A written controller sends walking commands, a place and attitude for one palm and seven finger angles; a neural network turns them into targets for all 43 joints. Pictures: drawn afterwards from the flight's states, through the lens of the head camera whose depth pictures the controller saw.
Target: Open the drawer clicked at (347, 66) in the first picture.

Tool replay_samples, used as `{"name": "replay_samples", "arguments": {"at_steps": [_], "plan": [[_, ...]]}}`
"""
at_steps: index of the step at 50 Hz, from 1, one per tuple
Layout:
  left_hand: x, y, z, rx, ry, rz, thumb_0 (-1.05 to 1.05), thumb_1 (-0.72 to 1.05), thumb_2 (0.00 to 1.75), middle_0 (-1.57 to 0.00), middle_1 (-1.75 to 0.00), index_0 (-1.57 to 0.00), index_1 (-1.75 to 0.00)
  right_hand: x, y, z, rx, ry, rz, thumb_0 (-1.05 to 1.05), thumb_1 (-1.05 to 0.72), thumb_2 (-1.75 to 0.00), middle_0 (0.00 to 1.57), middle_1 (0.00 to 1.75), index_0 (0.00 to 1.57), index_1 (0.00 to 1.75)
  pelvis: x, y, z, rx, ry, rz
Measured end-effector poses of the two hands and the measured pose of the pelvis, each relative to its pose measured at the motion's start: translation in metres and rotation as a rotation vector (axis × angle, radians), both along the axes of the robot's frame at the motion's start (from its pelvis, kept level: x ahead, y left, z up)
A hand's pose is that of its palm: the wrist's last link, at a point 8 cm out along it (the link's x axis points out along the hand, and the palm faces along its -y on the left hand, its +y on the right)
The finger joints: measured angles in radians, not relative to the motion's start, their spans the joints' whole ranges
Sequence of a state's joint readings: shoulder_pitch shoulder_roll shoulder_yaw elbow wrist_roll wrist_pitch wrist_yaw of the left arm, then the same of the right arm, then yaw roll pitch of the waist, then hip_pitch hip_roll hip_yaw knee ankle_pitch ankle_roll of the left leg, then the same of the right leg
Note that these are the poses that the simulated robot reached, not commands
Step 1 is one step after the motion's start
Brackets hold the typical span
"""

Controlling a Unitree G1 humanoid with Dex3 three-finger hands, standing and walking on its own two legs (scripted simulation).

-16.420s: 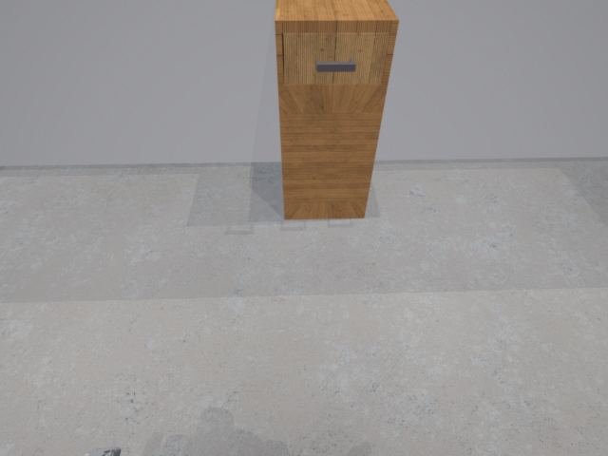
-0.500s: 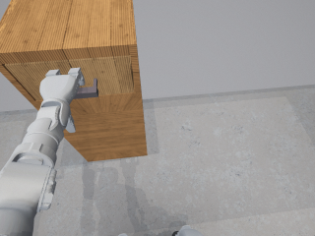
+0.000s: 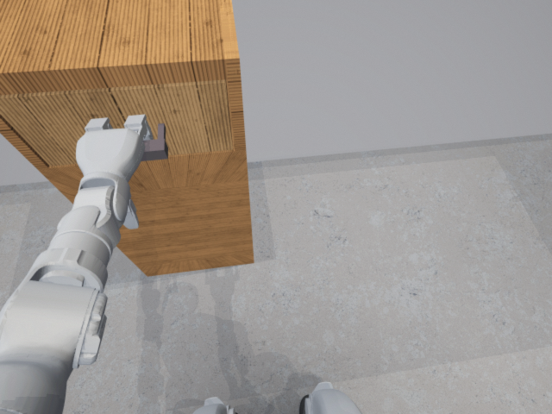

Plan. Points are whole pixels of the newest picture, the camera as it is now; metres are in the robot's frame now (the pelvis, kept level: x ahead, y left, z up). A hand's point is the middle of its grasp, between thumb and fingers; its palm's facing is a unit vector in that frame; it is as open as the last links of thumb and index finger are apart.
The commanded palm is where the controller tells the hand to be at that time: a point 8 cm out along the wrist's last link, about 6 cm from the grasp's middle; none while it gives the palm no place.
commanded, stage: lower the fingers behind the handle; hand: left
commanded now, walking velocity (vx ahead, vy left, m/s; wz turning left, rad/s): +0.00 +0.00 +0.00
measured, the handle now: (127, 142) +0.54 +0.20 +0.02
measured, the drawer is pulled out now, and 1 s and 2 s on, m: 0.00 0.00 0.04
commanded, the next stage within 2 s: close the thumb around the handle in 0.52 s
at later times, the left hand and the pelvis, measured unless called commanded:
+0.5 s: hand (126, 178) +0.48 +0.20 +0.00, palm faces -0.07 -0.02 -1.00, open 13.8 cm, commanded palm +0.46 +0.20 +0.05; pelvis +0.00 +0.00 +0.00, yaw +0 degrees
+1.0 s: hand (125, 179) +0.48 +0.21 +0.00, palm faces -0.06 -0.02 -1.00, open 9.8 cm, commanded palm +0.46 +0.21 +0.05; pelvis +0.00 -0.01 +0.00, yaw +0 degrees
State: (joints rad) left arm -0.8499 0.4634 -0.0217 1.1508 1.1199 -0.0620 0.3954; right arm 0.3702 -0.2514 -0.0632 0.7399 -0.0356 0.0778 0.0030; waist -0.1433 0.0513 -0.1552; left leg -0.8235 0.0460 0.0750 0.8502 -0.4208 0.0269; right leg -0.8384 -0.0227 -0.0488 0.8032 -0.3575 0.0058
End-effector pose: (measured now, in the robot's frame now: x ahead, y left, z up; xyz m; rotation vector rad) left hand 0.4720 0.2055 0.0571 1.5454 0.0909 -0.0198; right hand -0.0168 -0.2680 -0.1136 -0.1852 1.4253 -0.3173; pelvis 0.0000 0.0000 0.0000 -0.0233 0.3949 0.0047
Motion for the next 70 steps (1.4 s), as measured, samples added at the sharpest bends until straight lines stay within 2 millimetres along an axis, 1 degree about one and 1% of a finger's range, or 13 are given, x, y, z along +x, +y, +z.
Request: {"name": "replay_samples", "arguments": {"at_steps": [4,10,19,29,36,40,44,61,62,70], "plan": [[-0.002,0.0,-0.005,-0.005,-0.004,0.004,0.0,-0.49,0.3,-0.32,-1.2,-0.32,-1.2,0.002,0.001,-0.003,0.006,0.001,0.002,0.0,-0.9,-0.9,0.21,0.3,0.2,0.3,0.0,0.001,-0.002,-0.001,0.003,-0.002],[-0.003,0.0,-0.006,0.004,-0.02,0.009,0.0,-0.49,0.3,-0.3,-1.2,-0.32,-1.2,0.005,0.002,-0.006,0.01,-0.005,0.008,0.0,-0.9,-0.9,0.21,0.3,0.2,0.3,-0.001,0.001,-0.004,-0.002,0.005,-0.001],[-0.002,0.0,-0.005,0.008,0.001,0.025,0.0,-0.49,0.3,-0.3,-1.2,-0.32,-1.2,0.008,-0.001,-0.005,0.002,-0.018,0.01,0.0,-0.9,-0.9,0.21,0.3,0.2,0.3,-0.002,-0.001,-0.004,0.0,0.003,0.0],[-0.01,-0.001,-0.003,0.011,-0.012,0.01,0.0,-0.49,0.3,-0.3,-1.2,-0.32,-1.2,0.005,-0.006,-0.006,0.002,-0.013,0.012,0.0,-0.9,-0.9,0.21,0.3,0.2,0.3,-0.002,-0.004,-0.004,0.001,-0.005,0.003],[-0.009,-0.002,-0.003,0.011,-0.01,0.026,0.0,-0.46,0.31,-0.3,-1.21,-0.32,-1.21,0.006,-0.008,-0.006,0.001,-0.017,0.016,0.0,-0.9,-0.9,0.21,0.3,0.2,0.3,-0.004,-0.007,-0.003,0.002,-0.006,0.006],[-0.008,-0.001,-0.002,0.015,-0.001,0.027,0.0,-0.35,0.36,-0.31,-1.22,-0.33,-1.22,0.006,-0.01,-0.005,-0.004,-0.024,0.014,0.0,-0.9,-0.9,0.21,0.3,0.2,0.3,-0.005,-0.007,-0.003,0.003,-0.005,0.005],[-0.008,-0.001,-0.002,0.011,0.0,0.022,0.0,-0.19,0.43,-0.32,-1.23,-0.34,-1.24,0.005,-0.01,-0.005,-0.006,-0.025,0.014,0.0,-0.9,-0.9,0.21,0.3,0.2,0.3,-0.005,-0.008,-0.003,0.003,-0.004,0.003],[-0.01,-0.001,-0.001,0.012,-0.012,0.025,0.0,0.67,0.8,-0.35,-1.3,-0.37,-1.3,0.004,-0.006,-0.006,0.005,-0.02,0.006,0.0,-0.9,-0.9,0.21,0.3,0.2,0.3,-0.003,-0.006,-0.003,0.002,-0.006,0.001],[-0.009,-0.001,-0.001,0.013,-0.01,0.025,0.0,0.69,0.81,-0.35,-1.3,-0.37,-1.3,0.005,-0.006,-0.006,0.005,-0.02,0.006,0.0,-0.9,-0.9,0.21,0.3,0.2,0.3,-0.003,-0.005,-0.003,0.002,-0.006,0.001],[-0.01,-0.001,-0.002,0.014,-0.009,0.023,0.0,0.69,0.79,-0.33,-1.32,-0.35,-1.32,0.007,-0.004,-0.006,0.012,-0.019,0.005,0.0,-0.9,-0.9,0.21,0.3,0.2,0.3,0.0,-0.004,-0.002,0.001,-0.009,-0.001]]}}
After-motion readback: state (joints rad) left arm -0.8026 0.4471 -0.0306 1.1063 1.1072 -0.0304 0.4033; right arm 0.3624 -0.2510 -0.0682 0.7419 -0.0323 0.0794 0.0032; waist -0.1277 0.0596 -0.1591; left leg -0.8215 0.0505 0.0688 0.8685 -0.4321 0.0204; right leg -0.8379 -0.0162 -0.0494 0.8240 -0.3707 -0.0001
